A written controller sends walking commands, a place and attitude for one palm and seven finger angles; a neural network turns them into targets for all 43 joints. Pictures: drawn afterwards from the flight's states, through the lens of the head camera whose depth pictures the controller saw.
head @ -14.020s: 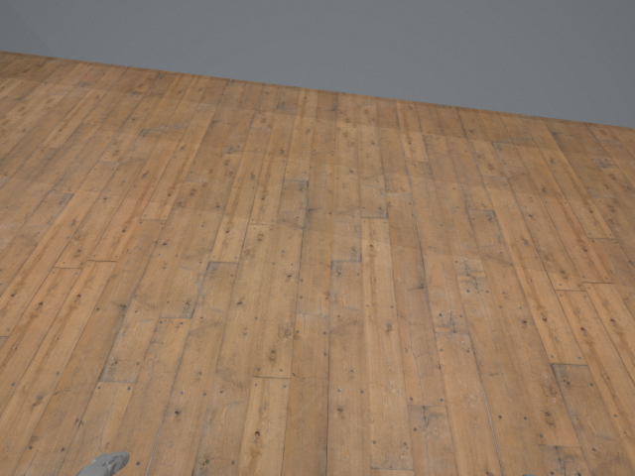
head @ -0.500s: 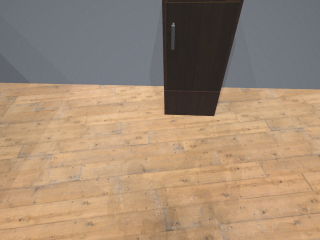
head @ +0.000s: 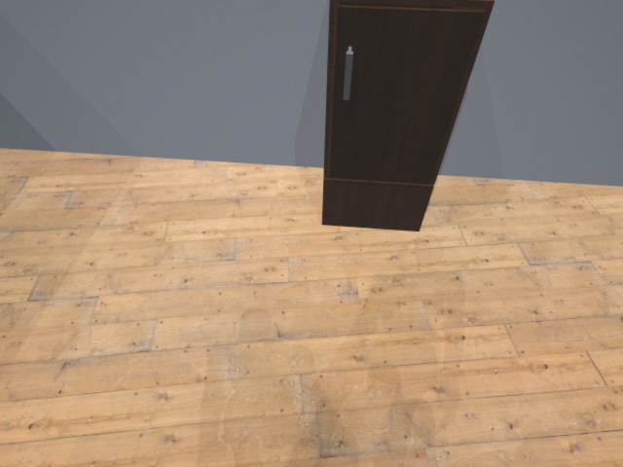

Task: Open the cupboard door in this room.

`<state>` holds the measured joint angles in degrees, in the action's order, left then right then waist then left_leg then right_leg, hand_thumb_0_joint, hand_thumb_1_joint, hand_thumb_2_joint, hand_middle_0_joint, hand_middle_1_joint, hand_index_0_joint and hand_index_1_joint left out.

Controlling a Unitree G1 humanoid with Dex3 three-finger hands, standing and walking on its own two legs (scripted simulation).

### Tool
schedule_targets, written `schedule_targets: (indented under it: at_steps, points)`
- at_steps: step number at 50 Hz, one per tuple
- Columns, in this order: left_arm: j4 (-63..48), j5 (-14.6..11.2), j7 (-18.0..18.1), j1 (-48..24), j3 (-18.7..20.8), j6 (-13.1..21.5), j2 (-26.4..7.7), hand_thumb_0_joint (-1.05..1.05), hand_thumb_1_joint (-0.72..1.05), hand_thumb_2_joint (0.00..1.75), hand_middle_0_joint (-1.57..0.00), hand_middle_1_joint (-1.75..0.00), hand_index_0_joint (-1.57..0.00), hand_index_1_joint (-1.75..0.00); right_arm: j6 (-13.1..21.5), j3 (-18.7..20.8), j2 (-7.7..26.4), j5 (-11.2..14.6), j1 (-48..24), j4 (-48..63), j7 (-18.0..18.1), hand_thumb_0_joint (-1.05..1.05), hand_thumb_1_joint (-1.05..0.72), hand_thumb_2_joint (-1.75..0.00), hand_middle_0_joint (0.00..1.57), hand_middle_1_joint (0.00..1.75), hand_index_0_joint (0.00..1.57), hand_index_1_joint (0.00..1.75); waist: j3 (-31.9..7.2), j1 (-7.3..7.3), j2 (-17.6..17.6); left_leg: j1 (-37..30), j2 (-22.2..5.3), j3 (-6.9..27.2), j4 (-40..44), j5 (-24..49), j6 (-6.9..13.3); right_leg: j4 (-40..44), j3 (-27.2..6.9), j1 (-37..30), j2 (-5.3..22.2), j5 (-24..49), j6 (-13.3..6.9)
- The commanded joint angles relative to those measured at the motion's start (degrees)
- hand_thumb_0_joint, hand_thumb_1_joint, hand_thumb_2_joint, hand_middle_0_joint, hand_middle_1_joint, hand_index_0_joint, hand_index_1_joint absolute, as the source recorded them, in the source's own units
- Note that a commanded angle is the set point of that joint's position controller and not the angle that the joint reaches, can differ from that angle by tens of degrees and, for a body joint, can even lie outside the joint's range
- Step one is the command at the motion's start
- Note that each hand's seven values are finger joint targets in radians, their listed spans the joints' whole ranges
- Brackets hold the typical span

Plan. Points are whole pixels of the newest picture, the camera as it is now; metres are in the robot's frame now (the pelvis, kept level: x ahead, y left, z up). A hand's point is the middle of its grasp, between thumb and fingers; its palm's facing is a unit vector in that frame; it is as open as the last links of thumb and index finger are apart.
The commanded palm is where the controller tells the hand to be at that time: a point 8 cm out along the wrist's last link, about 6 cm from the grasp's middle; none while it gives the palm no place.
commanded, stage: stand and wait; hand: left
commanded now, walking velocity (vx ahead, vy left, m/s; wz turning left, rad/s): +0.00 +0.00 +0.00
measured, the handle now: (348, 73) +1.16 -0.02 -0.05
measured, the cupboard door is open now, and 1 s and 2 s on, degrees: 0 0 0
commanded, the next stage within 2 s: look at it before walking up in 0.20 s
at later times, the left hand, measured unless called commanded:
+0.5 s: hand out of the picture +0.00 +0.18 -0.18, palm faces +0.04 -0.98 -0.19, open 7.3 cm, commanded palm none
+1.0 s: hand out of the picture +0.03 +0.21 -0.17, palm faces +0.02 -0.97 -0.24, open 7.4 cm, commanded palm none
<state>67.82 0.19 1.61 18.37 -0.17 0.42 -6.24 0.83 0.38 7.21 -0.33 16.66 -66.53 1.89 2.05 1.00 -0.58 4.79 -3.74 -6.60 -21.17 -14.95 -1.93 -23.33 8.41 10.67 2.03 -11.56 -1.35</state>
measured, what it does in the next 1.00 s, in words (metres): stands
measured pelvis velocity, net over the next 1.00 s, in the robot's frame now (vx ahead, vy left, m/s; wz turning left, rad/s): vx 0.00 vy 0.01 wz -0.01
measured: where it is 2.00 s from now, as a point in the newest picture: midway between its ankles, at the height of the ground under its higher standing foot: outside the picture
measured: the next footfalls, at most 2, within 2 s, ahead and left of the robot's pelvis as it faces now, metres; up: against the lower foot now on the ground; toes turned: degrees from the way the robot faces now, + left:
left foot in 1.90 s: +0.39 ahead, +0.01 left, +0.00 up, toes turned -20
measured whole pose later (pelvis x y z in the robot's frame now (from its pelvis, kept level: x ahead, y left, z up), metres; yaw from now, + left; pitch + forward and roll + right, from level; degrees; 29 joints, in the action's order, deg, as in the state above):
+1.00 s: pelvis +0.00 +0.01 +0.00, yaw -1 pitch -1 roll +0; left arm 64.4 0.6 1.0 12.3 1.1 0.7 -12.1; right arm 1.2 1.4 12.2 -0.6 13.0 -64.7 1.5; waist 2.8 0.7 -0.3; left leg 4.3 -3.0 -7.3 -21.0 -15.1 -1.2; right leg -23.4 7.6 10.6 2.6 -11.4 -0.7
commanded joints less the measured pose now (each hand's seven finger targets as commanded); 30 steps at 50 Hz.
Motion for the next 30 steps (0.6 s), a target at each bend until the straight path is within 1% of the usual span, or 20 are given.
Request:
schedule_targets:
  at_steps: [1, 2, 3, 7, 9, 10, 12, 18, 19, 20, 22, 24, 26, 27, 30]
  points:
    - [-1.9, 0.2, 0.8, 2.9, 0.7, 1.2, -5.8, 0.0, 0.9, 0.9, -0.2, -0.3, -0.2, -0.3, 0.8, 0.5, 4.2, 0.0, 4.9, 0.5, 0.4, 0.0, -0.9, -0.9, 0.2, 0.3, 0.2, 0.3, 0.7, -0.8, -0.4, 2.9, -4.6, 3.8, 3.6, 8.7, 2.1, 3.9, -6.8, -1.3, 6.0, 10.0, 0.4]
    - [-1.9, 0.2, 0.8, 3.0, 0.7, 1.2, -5.8, 0.0, 0.9, 0.9, -0.2, -0.3, -0.2, -0.3, 0.8, 0.5, 4.1, 0.0, 5.1, 0.5, 0.4, 0.0, -0.9, -0.9, 0.2, 0.3, 0.2, 0.3, 0.9, -0.99, 0.1, 3.0, -4.7, 3.9, 3.6, 9.4, 2.2, 3.6, -6.8, -1.6, 6.0, 10.8, 0.4]
    - [-1.8, 0.2, 0.8, 3.2, 0.7, 1.2, -5.6, 0.0, 0.9, 0.9, -0.2, -0.3, -0.2, -0.3, 0.8, 0.5, 4.0, 0.0, 4.9, 0.4, 0.5, 0.0, -0.9, -0.9, 0.2, 0.3, 0.2, 0.3, 1.5, -0.75, 0.0, 3.2, -4.6, 3.8, 3.7, 8.8, 2.2, 3.7, -6.7, -1.2, 6.1, 10.2, 0.5]
    - [-1.9, 0.3, 0.9, 3.2, 0.7, 1.2, -5.4, 0.0, 0.9, 0.9, -0.2, -0.3, -0.2, -0.3, 0.8, 0.5, 3.8, 0.0, 5.5, 0.3, 0.5, 0.0, -0.9, -0.9, 0.2, 0.3, 0.2, 0.3, 2.5, -0.92, 0.8, 3.9, -4.5, 3.9, 3.8, 8.1, 2.2, 3.5, -6.9, -0.9, 5.9, 9.3, 0.5]
    - [-2.0, 0.3, 1.0, 3.1, 0.8, 1.1, -5.4, 0.0, 0.9, 0.9, -0.2, -0.3, -0.2, -0.3, 0.8, 0.6, 3.8, -0.1, 5.8, 0.3, 0.4, 0.0, -0.9, -0.9, 0.2, 0.3, 0.2, 0.3, 2.9, -0.79, 0.0, 4.4, -4.5, 4.0, 3.8, 7.9, 2.2, 3.4, -6.6, -1.0, 5.9, 8.7, 0.5]
    - [-2.1, 0.3, 1.0, 3.2, 0.8, 1.1, -5.2, 0.0, 0.9, 0.9, -0.2, -0.3, -0.2, -0.3, 0.8, 0.5, 3.6, -0.1, 5.7, 0.3, 0.4, 0.0, -0.9, -0.9, 0.2, 0.3, 0.2, 0.3, 3.3, -0.68, 0.5, 4.6, -4.5, 4.1, 4.0, 8.0, 2.3, 3.3, -6.7, -0.6, 5.8, 8.7, 0.5]
    - [-2.0, 0.2, 1.0, 3.0, 0.7, 1.0, -5.5, 0.0, 0.9, 0.9, -0.2, -0.3, -0.2, -0.3, 0.8, 0.5, 3.7, -0.1, 5.8, 0.3, 0.4, 0.0, -0.9, -0.9, 0.2, 0.3, 0.2, 0.3, 3.9, -0.65, -0.1, 5.1, -4.4, 4.0, 4.2, 7.0, 2.2, 3.5, -6.8, -0.5, 5.8, 7.7, 0.5]
    - [-2.7, 0.2, 0.9, 2.3, 0.9, 1.1, -6.3, 0.0, 0.9, 0.9, -0.2, -0.3, -0.2, -0.3, 0.9, 0.7, 4.1, -0.1, 6.2, 0.4, 0.3, 0.0, -0.9, -0.9, 0.2, 0.3, 0.2, 0.3, 3.3, -0.69, 1.1, 5.4, -4.3, 4.2, 4.1, 6.9, 2.4, 3.2, -6.8, -1.2, 5.9, 7.9, 0.4]
    - [-2.8, 0.2, 0.9, 2.5, 0.9, 1.1, -6.2, 0.0, 0.9, 0.9, -0.2, -0.3, -0.2, -0.3, 0.8, 0.8, 4.3, -0.1, 5.9, 0.5, 0.3, 0.0, -0.9, -0.9, 0.2, 0.3, 0.2, 0.3, 3.4, -0.46, 0.5, 5.2, -4.2, 4.3, 4.0, 6.5, 2.4, 3.4, -6.8, -0.9, 5.9, 7.3, 0.4]
    - [-2.9, 0.3, 0.9, 2.2, 1.0, 1.1, -6.5, 0.0, 0.9, 0.9, -0.2, -0.3, -0.2, -0.3, 0.9, 0.8, 4.2, -0.1, 6.1, 0.5, 0.3, 0.0, -0.9, -0.9, 0.2, 0.3, 0.2, 0.3, 2.8, -0.67, 0.9, 5.2, -4.3, 4.3, 4.0, 7.3, 2.5, 3.2, -6.7, -1.5, 6.0, 8.1, 0.4]
    - [-3.2, 0.3, 0.8, 1.8, 1.1, 1.2, -6.9, 0.0, 0.9, 0.9, -0.2, -0.3, -0.2, -0.3, 1.0, 0.9, 4.7, -0.1, 5.9, 0.6, 0.3, 0.0, -0.9, -0.9, 0.2, 0.3, 0.2, 0.3, 3.0, -0.66, 0.8, 5.2, -4.3, 4.3, 4.0, 7.4, 2.5, 3.1, -6.7, -1.3, 6.0, 8.3, 0.3]
    - [-3.4, 0.3, 0.9, 1.7, 1.2, 1.2, -7.3, 0.0, 0.9, 0.9, -0.2, -0.3, -0.2, -0.3, 1.1, 1.1, 5.1, -0.1, 5.7, 0.7, 0.3, 0.0, -0.9, -0.9, 0.2, 0.3, 0.2, 0.3, 1.8, -0.56, 0.9, 4.4, -4.4, 4.4, 3.7, 8.3, 2.6, 2.8, -6.6, -1.9, 6.0, 9.2, 0.2]
    - [-3.5, 0.3, 0.8, 1.2, 1.3, 1.2, -7.8, 0.0, 0.9, 0.9, -0.2, -0.3, -0.2, -0.3, 1.1, 1.1, 5.5, -0.1, 5.3, 0.8, 0.2, 0.0, -0.9, -0.9, 0.2, 0.3, 0.2, 0.3, 2.5, -0.63, 0.4, 4.6, -4.4, 4.3, 4.0, 7.7, 2.6, 2.9, -6.7, -1.5, 6.0, 8.7, 0.2]
    - [-3.6, 0.3, 0.8, 0.9, 1.3, 1.3, -7.9, 0.0, 0.9, 0.9, -0.2, -0.3, -0.2, -0.3, 1.1, 1.1, 5.6, -0.1, 5.5, 0.8, 0.2, 0.0, -0.9, -0.9, 0.2, 0.3, 0.2, 0.3, 2.3, -0.74, 1.0, 4.8, -4.4, 4.4, 4.2, 7.8, 2.6, 2.9, -6.8, -1.9, 6.0, 8.9, 0.2]
    - [-3.8, 0.3, 0.7, 0.5, 1.6, 1.4, -8.7, 0.0, 0.9, 0.9, -0.2, -0.3, -0.2, -0.3, 1.2, 1.3, 6.5, -0.2, 4.8, 1.0, 0.2, 0.0, -0.9, -0.9, 0.2, 0.3, 0.2, 0.3, 1.9, -0.67, 0.9, 4.1, -4.5, 4.5, 4.0, 8.5, 2.7, 2.8, -6.8, -2.0, 6.1, 9.5, 0.0]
